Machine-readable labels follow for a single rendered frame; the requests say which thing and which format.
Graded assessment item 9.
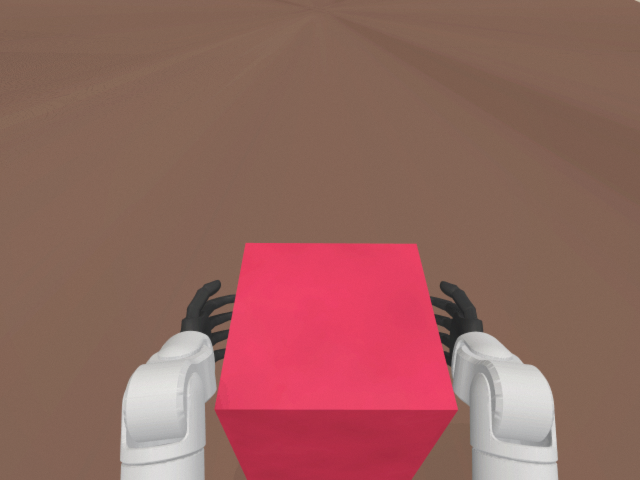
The robot right hand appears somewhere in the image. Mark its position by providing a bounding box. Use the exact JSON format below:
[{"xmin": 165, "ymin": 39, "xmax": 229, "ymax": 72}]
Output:
[{"xmin": 430, "ymin": 281, "xmax": 484, "ymax": 367}]

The left robot forearm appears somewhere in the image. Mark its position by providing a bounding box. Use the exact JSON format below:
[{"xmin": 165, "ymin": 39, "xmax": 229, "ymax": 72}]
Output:
[{"xmin": 120, "ymin": 331, "xmax": 217, "ymax": 480}]

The carton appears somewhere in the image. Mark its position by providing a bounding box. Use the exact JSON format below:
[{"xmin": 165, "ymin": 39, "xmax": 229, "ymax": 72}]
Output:
[{"xmin": 214, "ymin": 243, "xmax": 458, "ymax": 480}]

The robot left hand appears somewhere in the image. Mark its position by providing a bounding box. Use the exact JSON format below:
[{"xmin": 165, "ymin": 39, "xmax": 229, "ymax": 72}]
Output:
[{"xmin": 180, "ymin": 280, "xmax": 236, "ymax": 362}]

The right robot forearm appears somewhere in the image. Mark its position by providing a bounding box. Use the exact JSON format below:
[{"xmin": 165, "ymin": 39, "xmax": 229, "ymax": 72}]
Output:
[{"xmin": 451, "ymin": 332, "xmax": 558, "ymax": 480}]

